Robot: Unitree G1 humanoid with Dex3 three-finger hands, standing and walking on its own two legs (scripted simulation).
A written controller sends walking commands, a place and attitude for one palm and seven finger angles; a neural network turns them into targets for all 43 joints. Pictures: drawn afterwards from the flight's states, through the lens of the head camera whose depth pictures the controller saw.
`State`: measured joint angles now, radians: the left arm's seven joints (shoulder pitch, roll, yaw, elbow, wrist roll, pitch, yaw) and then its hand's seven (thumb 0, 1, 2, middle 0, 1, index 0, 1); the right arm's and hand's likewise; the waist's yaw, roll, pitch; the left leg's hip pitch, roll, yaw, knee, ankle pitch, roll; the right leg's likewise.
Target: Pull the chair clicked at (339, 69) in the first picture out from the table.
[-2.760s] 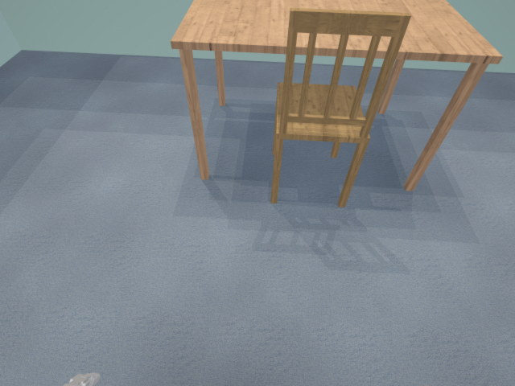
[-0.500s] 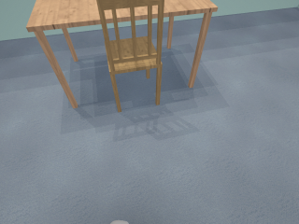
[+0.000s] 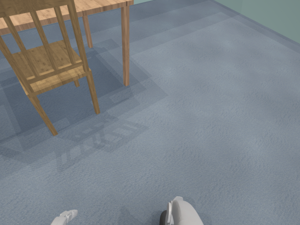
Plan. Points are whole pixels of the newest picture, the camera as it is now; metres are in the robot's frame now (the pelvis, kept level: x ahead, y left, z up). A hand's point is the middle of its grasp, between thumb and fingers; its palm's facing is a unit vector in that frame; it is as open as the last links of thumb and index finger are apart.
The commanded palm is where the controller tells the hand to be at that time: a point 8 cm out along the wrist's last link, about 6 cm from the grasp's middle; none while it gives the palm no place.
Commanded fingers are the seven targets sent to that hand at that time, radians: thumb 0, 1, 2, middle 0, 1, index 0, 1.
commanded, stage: walk to a spot facing it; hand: left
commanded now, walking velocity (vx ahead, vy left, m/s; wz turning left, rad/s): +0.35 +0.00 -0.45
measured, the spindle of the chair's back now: (45, 43) +0.88 +0.53 -0.08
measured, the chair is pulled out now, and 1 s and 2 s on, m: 0.00 0.00 0.00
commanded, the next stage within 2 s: turn to face it in 0.86 s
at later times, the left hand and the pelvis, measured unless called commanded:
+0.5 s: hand (97, 176) +0.28 +0.18 -0.17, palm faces -0.10 -0.98 -0.19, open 7.3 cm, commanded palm none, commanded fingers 0.00 0.90 0.90 -0.20 -0.30 -0.20 -0.30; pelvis +0.22 -0.01 +0.00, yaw -10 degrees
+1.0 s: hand (131, 116) +0.55 +0.09 -0.18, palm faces -0.43 -0.89 -0.17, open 7.4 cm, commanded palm none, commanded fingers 0.00 0.90 0.90 -0.20 -0.30 -0.20 -0.30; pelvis +0.40 -0.04 -0.01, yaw -27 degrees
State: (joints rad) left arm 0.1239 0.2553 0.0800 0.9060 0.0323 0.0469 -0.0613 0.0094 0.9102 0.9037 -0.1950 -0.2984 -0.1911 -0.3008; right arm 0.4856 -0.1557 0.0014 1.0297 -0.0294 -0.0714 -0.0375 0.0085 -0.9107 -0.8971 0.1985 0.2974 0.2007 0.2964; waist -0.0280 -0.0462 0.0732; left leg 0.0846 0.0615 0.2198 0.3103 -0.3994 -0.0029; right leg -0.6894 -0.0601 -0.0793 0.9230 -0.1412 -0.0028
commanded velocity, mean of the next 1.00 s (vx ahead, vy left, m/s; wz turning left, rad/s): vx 0.23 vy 0.00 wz -0.36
